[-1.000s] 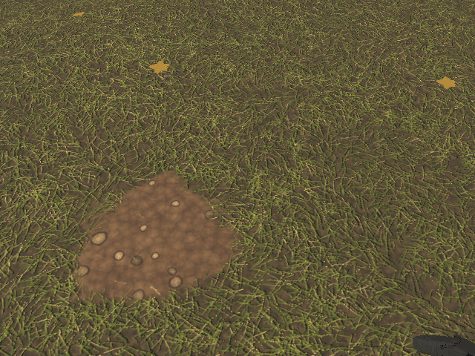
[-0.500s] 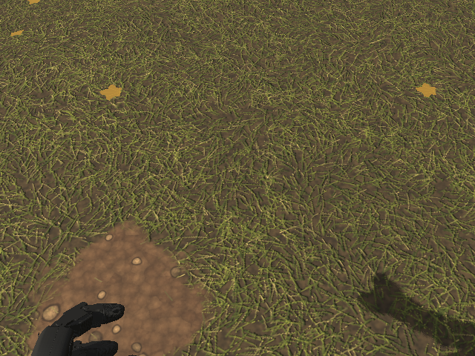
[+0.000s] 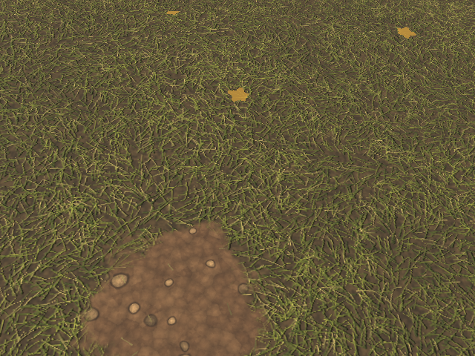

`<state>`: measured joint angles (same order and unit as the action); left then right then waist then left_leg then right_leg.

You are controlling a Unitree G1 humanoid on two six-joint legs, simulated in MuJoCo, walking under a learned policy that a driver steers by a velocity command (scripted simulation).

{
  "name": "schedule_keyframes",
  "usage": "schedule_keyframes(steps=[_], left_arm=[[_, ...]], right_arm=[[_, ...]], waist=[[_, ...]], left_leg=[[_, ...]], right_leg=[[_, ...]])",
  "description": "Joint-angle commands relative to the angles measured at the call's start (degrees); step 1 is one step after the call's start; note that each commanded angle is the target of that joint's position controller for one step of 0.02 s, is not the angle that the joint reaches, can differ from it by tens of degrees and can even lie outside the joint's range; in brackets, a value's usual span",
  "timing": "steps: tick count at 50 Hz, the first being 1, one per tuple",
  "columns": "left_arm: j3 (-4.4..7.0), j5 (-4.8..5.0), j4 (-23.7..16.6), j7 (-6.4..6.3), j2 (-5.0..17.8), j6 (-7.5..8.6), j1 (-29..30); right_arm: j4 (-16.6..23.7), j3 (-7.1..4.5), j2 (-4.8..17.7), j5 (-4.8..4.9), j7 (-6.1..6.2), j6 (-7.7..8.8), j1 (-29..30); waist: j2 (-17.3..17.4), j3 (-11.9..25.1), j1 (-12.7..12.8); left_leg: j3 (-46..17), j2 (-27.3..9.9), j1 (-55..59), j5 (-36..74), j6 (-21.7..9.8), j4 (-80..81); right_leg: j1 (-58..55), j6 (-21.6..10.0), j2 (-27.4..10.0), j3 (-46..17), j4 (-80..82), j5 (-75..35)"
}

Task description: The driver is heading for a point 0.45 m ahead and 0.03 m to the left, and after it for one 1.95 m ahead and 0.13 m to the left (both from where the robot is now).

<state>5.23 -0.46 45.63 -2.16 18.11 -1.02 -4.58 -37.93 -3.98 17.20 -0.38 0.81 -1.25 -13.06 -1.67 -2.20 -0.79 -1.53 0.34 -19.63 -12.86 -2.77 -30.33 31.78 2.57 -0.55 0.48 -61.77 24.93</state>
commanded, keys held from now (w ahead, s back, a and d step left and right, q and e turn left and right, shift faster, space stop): q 0.38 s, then no key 0.22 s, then w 0.40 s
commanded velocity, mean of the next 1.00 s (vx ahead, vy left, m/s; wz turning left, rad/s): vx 0.11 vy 0.00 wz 0.35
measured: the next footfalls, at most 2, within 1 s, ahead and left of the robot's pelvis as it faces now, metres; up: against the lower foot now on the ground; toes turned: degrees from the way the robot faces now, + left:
right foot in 0.32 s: +0.08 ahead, -0.14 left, +0.00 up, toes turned +16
left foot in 0.68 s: +0.00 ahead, +0.11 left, +0.00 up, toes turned +17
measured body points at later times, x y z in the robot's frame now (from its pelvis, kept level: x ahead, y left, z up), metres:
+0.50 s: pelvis +0.01 -0.03 +0.00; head +0.05 -0.04 +0.45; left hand +0.06 +0.28 -0.09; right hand +0.24 -0.28 -0.10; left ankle -0.04 +0.10 -0.66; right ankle +0.04 -0.15 -0.74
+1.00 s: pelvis +0.08 +0.01 +0.01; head +0.09 +0.02 +0.46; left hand +0.15 +0.32 -0.09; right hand +0.21 -0.25 -0.10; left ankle -0.04 +0.10 -0.74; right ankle +0.22 -0.09 -0.71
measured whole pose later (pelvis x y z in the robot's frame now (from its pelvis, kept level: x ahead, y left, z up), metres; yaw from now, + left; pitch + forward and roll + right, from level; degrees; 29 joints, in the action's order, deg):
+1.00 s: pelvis +0.08 +0.01 +0.01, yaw +19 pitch +1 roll +1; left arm 3.2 1.0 45.6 2.5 17.9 3.6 -7.3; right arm -40.8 -3.4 16.2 0.8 0.3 2.6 -23.2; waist -1.4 0.1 -3.5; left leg -2.2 0.6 -1.9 -15.8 -0.6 -16.1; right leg 29.6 0.7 -3.3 0.2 -37.2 8.7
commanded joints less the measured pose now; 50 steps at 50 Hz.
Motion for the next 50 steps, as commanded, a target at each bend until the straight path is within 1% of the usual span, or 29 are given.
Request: schedule_keyframes(steps=[1,5,8,11,14,15,16,17,18,19,20,21,22,24,27,28,30,32,33,34,35,36,37,38,40,41,43,46,50], left_arm=[[1.43,0.10,-3.3,-0.23,4.8,0.97,0.0],[0.42,0.51,-4.1,0.25,2.8,1.36,2.3],[0.37,0.81,-4.2,0.93,3.4,1.63,2.3],[0.58,1.14,-4.2,1.61,4.2,2.19,1.4],[0.93,1.12,-3.5,2.33,4.5,2.94,-2.4],[1.43,0.78,-3.0,2.33,5.8,3.03,-4.5],[2.31,-0.18,-3.2,1.99,9.6,2.75,-6.1],[3.00,-1.50,-2.9,1.78,13.5,2.17,-4.7],[2.14,-1.82,-4.8,1.60,9.8,2.47,-2.5],[1.23,-1.37,-5.8,1.18,6.8,2.47,0.3],[0.87,-0.60,-6.1,0.93,5.6,2.29,2.2],[0.54,0.33,-6.1,0.74,4.9,2.20,2.3],[0.34,0.49,-5.9,0.55,5.1,1.95,1.4],[0.49,0.11,-5.2,0.38,5.8,1.42,-1.1],[0.77,0.27,-4.9,0.58,7.1,0.87,-1.7],[0.92,0.41,-4.9,0.84,7.8,0.72,-1.7],[0.95,0.89,-4.3,1.30,8.6,0.56,-2.7],[0.28,1.74,-3.6,1.77,7.8,0.65,-2.8],[-0.50,1.81,-2.8,2.13,6.0,1.04,-4.4],[-1.43,0.75,-2.5,2.68,3.8,1.72,-4.8],[-2.66,-0.93,-4.1,3.34,-0.2,2.70,-4.8],[-1.78,0.63,-6.3,2.86,3.8,3.34,1.8],[-0.33,2.10,-7.2,2.59,7.4,3.65,4.2],[0.14,2.55,-6.3,2.62,7.7,3.77,2.5],[0.37,1.87,-4.7,2.98,6.7,4.39,0.2],[0.16,1.55,-4.3,3.32,5.5,4.91,0.1],[-0.48,1.33,-3.8,3.97,3.5,5.64,0.3],[-1.51,1.20,-4.5,4.49,1.7,5.83,2.9],[-1.81,1.80,-5.8,5.10,3.4,5.82,4.5]], right_arm=[[5.3,-2.16,8.9,0.26,1.07,0.92,2.8],[5.7,-2.83,10.1,0.79,1.75,0.29,1.2],[6.5,-3.20,10.9,0.58,1.47,-0.31,1.6],[7.1,-3.25,10.8,0.85,0.89,-0.71,2.5],[7.9,-3.14,10.4,1.79,0.88,-1.20,5.0],[8.2,-2.93,9.5,2.01,1.08,-1.31,5.1],[8.5,-2.19,6.7,1.44,1.07,-1.30,3.2],[10.2,-2.14,6.1,1.74,0.94,-0.85,1.9],[8.9,-3.70,11.4,0.60,0.85,-0.33,0.9],[7.4,-4.67,13.3,1.14,0.57,-0.47,0.0],[6.1,-4.57,11.8,1.07,0.67,-1.00,-0.7],[5.9,-4.12,10.1,0.82,0.76,-1.43,-0.6],[6.0,-3.46,8.1,0.98,0.61,-1.63,-0.2],[7.2,-2.52,6.0,1.35,0.51,-1.45,2.2],[8.2,-1.18,3.9,0.75,0.26,-1.17,4.6],[8.4,-0.86,3.5,0.70,0.13,-1.11,5.0],[8.0,-1.06,4.5,1.02,0.01,-1.11,4.2],[5.8,-0.90,3.7,1.06,-0.24,-1.09,0.1],[5.0,-0.89,3.9,0.89,-0.20,-1.07,-1.1],[4.8,-1.15,5.5,0.86,0.13,-0.98,-3.2],[4.8,-2.35,11.1,0.41,0.64,-0.96,-5.8],[3.8,-3.25,13.7,0.01,-0.11,-0.10,-10.0],[3.2,-2.63,11.8,-0.52,-0.27,1.37,-9.8],[2.7,-1.96,9.8,-0.30,-0.12,2.50,-7.9],[2.8,-1.16,7.4,0.51,0.30,3.75,-5.5],[2.7,-0.98,6.9,0.39,0.43,4.06,-5.3],[2.8,-1.08,6.6,0.36,0.43,4.47,-5.0],[2.1,-1.72,8.0,0.92,0.07,4.79,-6.2],[0.4,-2.39,9.7,1.68,-0.58,4.88,-8.4]], waist=[[8.6,9.1,1.7],[9.2,8.9,0.1],[10.6,8.0,-0.4],[11.3,7.9,-0.5],[11.0,8.4,2.0],[9.7,8.8,2.6],[1.1,10.2,1.6],[-15.4,6.8,-1.2],[-11.1,6.6,-0.1],[-7.1,6.0,-1.1],[-5.4,4.9,-1.7],[-5.5,4.1,-0.9],[-5.4,3.6,-0.5],[-6.3,4.1,1.1],[-8.4,6.0,2.5],[-9.3,6.3,2.9],[-9.9,6.4,3.1],[-7.9,6.6,1.0],[-6.6,6.4,0.4],[-3.0,7.6,-0.1],[10.9,8.9,0.9],[16.1,4.9,-4.9],[13.2,-0.8,-5.0],[13.4,-3.0,-3.1],[12.3,-3.7,-1.6],[10.8,-3.3,-1.3],[9.1,-1.5,-1.1],[9.1,-0.8,-2.2],[9.0,-2.2,-2.6]], left_leg=[[-15.5,-12.6,10.8,22.3,-9.7,10.3],[-17.5,-11.5,13.2,17.8,-9.9,9.4],[-20.5,-11.2,10.2,14.4,-10.5,9.4],[-24.5,-10.6,9.8,15.6,-10.4,8.4],[-26.3,-8.0,9.2,16.4,-7.9,5.3],[-25.1,-5.9,6.0,11.6,-5.6,3.3],[-19.6,-1.3,-1.5,-2.1,-2.3,-5.9],[-7.9,8.1,-13.9,-21.8,1.3,-16.0],[-7.9,3.9,-15.3,-23.5,4.0,-30.0],[-7.8,2.9,-14.6,-19.6,4.8,-35.1],[-7.2,2.6,-14.4,-16.6,5.9,-37.3],[-7.2,2.7,-15.9,-14.0,6.8,-39.1],[-6.4,2.8,-15.7,-12.8,7.4,-39.1],[-4.1,2.5,-15.0,-11.7,8.0,-33.6],[-1.6,0.3,-8.6,-12.6,8.1,-20.7],[-0.4,-0.1,-5.4,-12.9,7.8,-16.6],[1.5,0.3,-0.8,-11.0,7.3,-9.2],[3.8,1.4,8.8,-1.3,5.0,4.8],[3.7,1.8,15.2,0.4,3.5,9.6],[-2.3,-2.5,22.7,0.9,1.7,8.2],[-16.4,-13.1,26.8,-3.5,-3.9,8.8],[-29.0,-19.9,20.8,-17.6,-11.9,17.8],[-32.1,-20.5,18.2,-25.9,-13.7,21.0],[-29.6,-18.9,17.1,-27.3,-12.3,21.5],[-23.7,-15.9,17.7,-21.0,-9.7,22.7],[-20.7,-14.5,17.2,-16.1,-9.0,23.1],[-15.1,-12.5,16.8,-7.8,-8.3,23.2],[-10.2,-11.4,13.3,-3.0,-8.2,22.8],[-10.7,-14.1,11.3,-4.5,-8.8,21.7]], right_leg=[[3.9,0.5,0.0,-3.8,-2.2,-4.6],[1.7,1.7,1.1,-4.8,11.3,-6.3],[-3.3,1.8,2.1,-4.9,17.6,-5.2],[-7.0,1.1,3.0,-5.2,23.1,-3.9],[-14.4,-0.6,3.1,-4.4,36.7,-10.9],[-20.3,-1.9,0.5,-5.2,41.4,-17.2],[-27.5,-5.8,-10.1,-13.9,43.1,-21.2],[-27.9,-15.4,-20.4,-27.4,45.0,-32.5],[-25.3,-20.1,-24.3,-28.7,45.0,-34.5],[-23.8,-18.0,-20.8,-22.5,44.0,-33.3],[-23.2,-15.3,-16.5,-17.5,43.1,-30.8],[-23.9,-14.5,-14.8,-15.0,42.8,-30.8],[-23.7,-14.7,-13.8,-12.8,42.8,-32.9],[-25.9,-15.3,-12.7,-10.2,42.8,-34.5],[-27.5,-15.5,-13.0,-8.3,41.7,-35.6],[-26.5,-15.6,-13.3,-8.0,41.6,-36.2],[-25.8,-15.6,-13.9,-8.6,40.8,-36.4],[-21.4,-13.6,-12.6,-7.8,40.4,-22.5],[-17.2,-11.2,-11.1,-7.1,40.1,-14.0],[-11.2,-7.6,-8.7,-5.1,36.1,-6.0],[-1.5,-2.7,-1.2,3.5,23.3,3.4],[5.7,-1.5,0.5,2.4,14.4,10.4],[10.6,-2.0,-2.0,-1.2,6.1,9.0],[12.3,-2.9,-3.3,-2.2,3.2,5.5],[13.1,-3.7,-5.0,-3.0,4.0,-2.6],[12.0,-3.6,-4.9,-2.4,5.1,-6.5],[8.8,-3.0,-4.3,-0.9,10.7,-12.7],[1.5,-1.5,-2.8,0.5,21.5,-17.3],[-3.3,-2.3,-2.2,0.2,27.2,-17.0]])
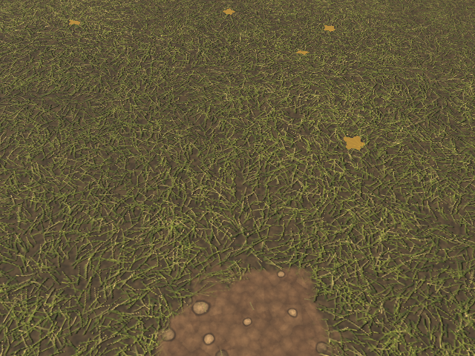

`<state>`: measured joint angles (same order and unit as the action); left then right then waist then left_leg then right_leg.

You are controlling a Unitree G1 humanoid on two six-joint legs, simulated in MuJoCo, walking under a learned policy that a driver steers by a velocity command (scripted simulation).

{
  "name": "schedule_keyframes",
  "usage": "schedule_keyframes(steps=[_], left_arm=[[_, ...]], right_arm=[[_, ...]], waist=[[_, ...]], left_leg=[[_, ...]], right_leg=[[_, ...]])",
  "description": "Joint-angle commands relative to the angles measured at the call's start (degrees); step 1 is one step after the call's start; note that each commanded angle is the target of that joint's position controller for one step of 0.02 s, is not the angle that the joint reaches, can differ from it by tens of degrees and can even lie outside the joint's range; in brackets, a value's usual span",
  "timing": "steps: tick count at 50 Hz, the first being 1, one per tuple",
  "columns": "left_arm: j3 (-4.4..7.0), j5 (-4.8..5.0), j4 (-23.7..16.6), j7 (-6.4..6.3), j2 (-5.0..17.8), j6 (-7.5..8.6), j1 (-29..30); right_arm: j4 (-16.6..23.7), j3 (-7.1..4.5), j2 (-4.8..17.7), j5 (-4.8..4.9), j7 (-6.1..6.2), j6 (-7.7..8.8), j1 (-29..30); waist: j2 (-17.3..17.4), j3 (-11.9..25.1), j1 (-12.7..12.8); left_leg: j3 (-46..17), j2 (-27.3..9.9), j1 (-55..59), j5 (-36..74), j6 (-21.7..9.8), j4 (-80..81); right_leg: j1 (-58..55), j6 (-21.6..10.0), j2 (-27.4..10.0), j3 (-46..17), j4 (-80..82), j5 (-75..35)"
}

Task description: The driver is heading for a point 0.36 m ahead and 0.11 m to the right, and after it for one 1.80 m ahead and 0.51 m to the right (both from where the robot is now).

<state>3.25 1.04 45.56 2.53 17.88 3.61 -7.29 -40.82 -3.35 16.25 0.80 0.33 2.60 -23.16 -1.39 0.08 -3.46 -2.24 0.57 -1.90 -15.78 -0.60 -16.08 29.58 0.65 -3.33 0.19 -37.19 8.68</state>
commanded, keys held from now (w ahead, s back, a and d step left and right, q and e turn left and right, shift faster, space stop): w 0.26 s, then no key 0.74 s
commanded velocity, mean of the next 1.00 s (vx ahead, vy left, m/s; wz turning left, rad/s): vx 0.22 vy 0.00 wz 0.01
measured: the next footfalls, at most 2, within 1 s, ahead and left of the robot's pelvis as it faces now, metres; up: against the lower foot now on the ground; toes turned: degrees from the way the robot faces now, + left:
right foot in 0.10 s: +0.17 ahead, -0.13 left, +0.00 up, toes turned -2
left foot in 0.56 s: +0.44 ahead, +0.06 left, +0.00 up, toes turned +0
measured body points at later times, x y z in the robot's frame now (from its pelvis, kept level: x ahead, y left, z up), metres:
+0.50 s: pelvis +0.22 -0.05 +0.00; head +0.25 -0.06 +0.45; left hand +0.25 +0.23 -0.13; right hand +0.42 -0.29 -0.09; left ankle +0.39 +0.09 -0.71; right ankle +0.13 -0.13 -0.74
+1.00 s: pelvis +0.34 -0.05 -0.01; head +0.35 -0.07 +0.44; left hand +0.42 +0.21 -0.14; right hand +0.46 -0.30 -0.14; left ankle +0.40 +0.06 -0.74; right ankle +0.32 -0.18 -0.74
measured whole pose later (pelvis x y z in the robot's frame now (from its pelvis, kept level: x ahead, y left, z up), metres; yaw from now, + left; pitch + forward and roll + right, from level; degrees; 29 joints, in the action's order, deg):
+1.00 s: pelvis +0.34 -0.05 -0.01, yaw -1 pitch -1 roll +1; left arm 0.9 -1.0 51.6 -1.5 13.7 0.0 -14.2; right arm -47.3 -1.7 12.7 -1.0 0.7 0.6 -9.2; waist 0.8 -1.2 0.0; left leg 1.5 0.2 -17.7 -10.2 -0.2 -28.8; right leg 12.9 1.1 -1.7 -0.7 -32.3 18.7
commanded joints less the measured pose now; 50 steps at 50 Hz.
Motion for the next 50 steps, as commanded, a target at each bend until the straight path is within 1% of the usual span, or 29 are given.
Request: schedule_keyframes(steps=[1,3,4,5,6,7,8,9,10,12,17,21,25,27,28,29,30,31,32,34,35,37,39,42,43,44,45,47,50], left_arm=[[0.28,0.45,-5.8,0.53,4.3,1.31,6.5],[0.71,0.44,-4.6,0.46,5.4,1.54,2.6],[1.40,0.35,-3.1,0.07,6.5,1.55,-2.2],[2.56,0.39,-1.1,-0.52,9.1,1.74,-9.9],[3.93,-0.84,-0.5,-0.90,15.7,1.79,-16.3],[3.55,-0.61,0.0,-0.21,14.6,2.03,-19.3],[2.32,-0.45,-0.5,-0.23,11.2,2.17,-15.1],[1.68,-0.65,-1.3,-0.40,8.9,2.05,-12.0],[1.20,-1.09,-1.8,-0.52,7.4,1.92,-9.3],[0.56,-1.83,-2.4,-0.71,5.5,2.04,-6.6],[0.72,-1.43,-1.0,-1.72,6.5,2.20,-6.8],[0.66,-0.91,0.7,-2.84,7.3,0.83,-10.2],[0.83,-0.50,2.0,-3.09,7.8,-0.67,-11.1],[1.01,-0.24,1.9,-3.26,8.0,-1.25,-9.3],[0.78,-0.36,1.9,-3.24,7.3,-1.38,-9.4],[-0.13,-1.82,0.9,-3.15,5.1,-0.93,-11.9],[-1.91,-2.35,2.0,-2.58,0.3,-0.61,-19.6],[-1.33,-1.09,3.4,-2.03,3.5,-1.12,-19.0],[-0.30,0.03,2.3,-2.01,6.8,-1.92,-14.6],[-0.22,-0.27,1.3,-3.00,5.1,-4.06,-9.8],[-0.26,-0.60,1.4,-3.54,4.3,-5.17,-10.0],[-0.70,-1.18,2.8,-4.22,2.4,-6.05,-12.4],[-0.63,-1.51,4.0,-4.17,2.2,-5.95,-13.9],[-0.59,-3.32,3.1,-3.94,2.8,-5.69,-11.2],[-0.12,-3.00,1.7,-4.40,5.8,-5.60,-8.6],[0.07,-2.36,2.3,-4.50,6.2,-5.27,-6.6],[-0.50,-2.37,1.9,-4.47,4.1,-4.53,-4.7],[-0.92,-2.38,2.4,-4.32,2.7,-3.09,-3.6],[-0.95,-1.66,3.8,-4.09,3.0,-1.90,-6.4]], right_arm=[[3.0,-3.07,10.8,0.63,-0.17,0.95,1.8],[2.5,-2.93,10.5,0.62,-0.18,0.53,2.4],[2.4,-2.52,9.6,0.29,-0.09,0.37,2.4],[2.3,-1.58,7.1,-0.24,0.01,0.33,2.0],[5.1,-0.17,2.9,-0.63,0.26,0.93,-0.1],[5.9,-0.33,4.0,0.07,0.82,1.87,0.2],[5.7,-1.48,8.2,1.65,0.50,2.29,2.2],[5.9,-1.52,8.8,1.85,0.23,2.47,5.0],[5.6,-1.42,8.0,0.98,0.20,2.54,6.4],[4.8,-1.49,6.6,0.17,-0.09,1.93,6.0],[5.3,-0.89,4.0,-1.20,0.19,1.22,8.8],[6.6,0.25,1.2,-0.82,-0.90,1.94,16.8],[7.3,-0.40,3.2,-0.87,-2.10,2.45,18.8],[6.0,-1.25,5.2,-1.52,-2.19,2.74,14.5],[4.6,-1.89,6.7,-1.97,-1.83,3.02,10.2],[4.3,-2.57,10.7,-2.98,-1.28,3.03,6.3],[4.4,-1.80,9.6,-3.73,-0.82,2.15,5.3],[3.8,-0.60,4.6,-2.36,-0.94,1.29,4.2],[3.9,-0.27,4.1,-1.18,-1.15,0.75,7.7],[4.0,0.26,3.3,-1.03,-1.29,0.17,15.4],[3.9,0.03,4.0,-1.52,-1.24,-0.10,18.3],[3.4,-0.44,4.8,-2.44,-1.07,-0.68,20.3],[2.5,-0.36,4.5,-2.09,-0.64,-0.92,20.5],[0.0,0.67,1.8,-1.77,-0.31,-1.22,18.3],[-0.5,0.59,2.2,-2.11,-0.29,-1.40,16.8],[-0.6,0.48,2.0,-2.06,-0.07,-1.54,16.8],[-0.9,0.45,2.2,-2.12,0.22,-1.49,17.4],[-2.3,0.22,2.2,-1.88,0.72,-1.38,16.0],[-4.2,0.07,2.4,-1.61,0.72,-1.18,15.4]], waist=[[8.7,-4.7,0.8],[8.0,-4.1,3.4],[7.4,-2.0,5.6],[4.3,2.7,8.9],[-10.2,9.4,9.4],[-16.2,12.5,10.0],[-10.4,6.8,8.9],[-7.1,2.6,7.7],[-4.0,0.4,6.6],[-4.8,-0.9,4.3],[-1.8,-1.7,3.1],[-2.3,-0.7,6.5],[-3.0,-0.1,6.3],[-3.0,2.0,3.2],[-1.4,4.8,1.1],[4.4,12.2,1.2],[14.4,20.4,3.5],[12.7,24.0,1.9],[8.8,17.6,1.6],[4.7,7.2,4.0],[6.9,5.1,5.7],[10.0,4.4,6.6],[9.4,6.3,7.1],[6.6,3.2,6.5],[2.5,-0.5,4.3],[-3.2,-2.6,2.8],[-4.6,-3.3,2.8],[-5.6,-2.5,2.1],[-1.8,-0.5,3.3]], left_leg=[[-10.4,-15.1,-6.4,-1.8,-10.7,7.0],[-9.5,-14.8,-7.0,0.1,-9.2,3.6],[-7.9,-13.1,-8.4,5.8,-8.0,-1.6],[-3.9,-9.4,-12.0,11.0,-5.9,-13.9],[2.5,-1.6,-28.1,0.9,-0.8,-37.0],[-3.0,2.6,-38.2,-17.2,0.5,-49.9],[-5.2,-1.3,-43.5,-13.9,-0.3,-55.6],[-3.6,-4.0,-44.2,-9.1,-1.4,-55.4],[-2.8,-5.9,-43.2,-4.4,-1.7,-52.9],[-2.7,-8.2,-38.4,1.6,-1.3,-48.8],[0.4,-7.0,-36.1,9.2,2.3,-37.3],[3.3,-3.7,-28.7,21.1,2.2,-20.6],[1.7,-2.3,-27.1,19.4,-0.2,-14.4],[2.3,-0.7,-21.4,18.4,-2.4,-10.6],[2.8,-0.6,-13.7,26.8,-3.9,-6.6],[-4.5,-8.9,1.4,51.7,-7.8,-12.2],[-19.5,-22.3,16.9,63.9,-18.8,-14.1],[-24.1,-23.6,16.2,56.5,-20.9,-11.8],[-20.8,-20.9,9.9,44.0,-18.3,-8.9],[-15.2,-16.7,-4.4,24.9,-13.8,-3.5],[-12.7,-14.5,-11.2,17.2,-11.9,-1.0],[-8.7,-11.7,-18.0,12.1,-11.4,0.9],[-6.7,-10.9,-19.4,5.5,-10.6,0.7],[-4.1,-7.0,-24.2,-14.7,-3.9,-0.3],[-2.1,-4.4,-22.8,-16.3,-1.2,-2.2],[0.6,-2.2,-15.6,-9.7,0.4,-4.7],[0.7,-2.1,-11.2,-4.5,0.7,-7.7],[1.0,-2.3,-8.5,2.2,-0.3,-9.8],[0.7,-2.7,-8.9,9.6,-1.1,-10.4]], right_leg=[[-2.3,-1.2,0.5,0.3,3.7,-0.4],[-8.2,-2.7,1.3,1.4,6.4,-0.2],[-14.9,-3.6,2.7,2.5,7.3,1.1],[-25.4,-5.4,0.7,-0.4,8.4,1.9],[-40.8,-12.5,-13.2,-23.1,14.0,11.8],[-44.1,-17.5,-18.1,-43.6,24.3,26.2],[-40.0,-16.0,-18.4,-39.8,25.2,30.8],[-34.9,-14.3,-16.4,-32.7,24.7,26.5],[-30.3,-13.3,-13.9,-27.2,25.4,20.9],[-24.0,-12.4,-10.1,-19.7,27.6,11.6],[-21.7,-12.8,-7.2,-6.0,26.7,-28.9],[-22.2,-10.2,-4.7,-0.9,25.0,-32.5],[-28.2,-10.2,-7.8,-3.6,20.1,-31.5],[-29.7,-8.9,-7.4,-4.2,13.7,-34.6],[-28.9,-7.1,-4.6,-3.0,7.0,-35.2],[-21.2,-4.4,-1.1,-1.7,-3.9,-22.5],[-7.0,-0.2,4.8,-1.7,-20.9,14.0],[-4.4,1.1,5.0,-6.3,-26.8,31.8],[-1.8,1.6,2.8,-6.9,-29.1,30.8],[-1.7,2.7,-0.2,-5.2,-22.7,26.8],[-6.2,3.2,-1.0,-4.5,-16.2,24.7],[-14.2,3.7,0.7,-1.7,-8.7,19.9],[-19.8,2.5,1.1,-0.5,-1.1,8.9],[-23.7,-0.7,-0.2,-1.9,8.5,1.4],[-17.6,-2.6,-3.2,-5.5,12.9,10.0],[-7.9,-3.9,-2.6,-5.9,15.2,22.2],[-4.6,-3.2,-2.1,-5.9,17.1,24.1],[-5.2,-1.6,-1.9,-5.6,17.4,18.2],[-10.8,-1.0,-1.2,-4.5,14.3,7.8]])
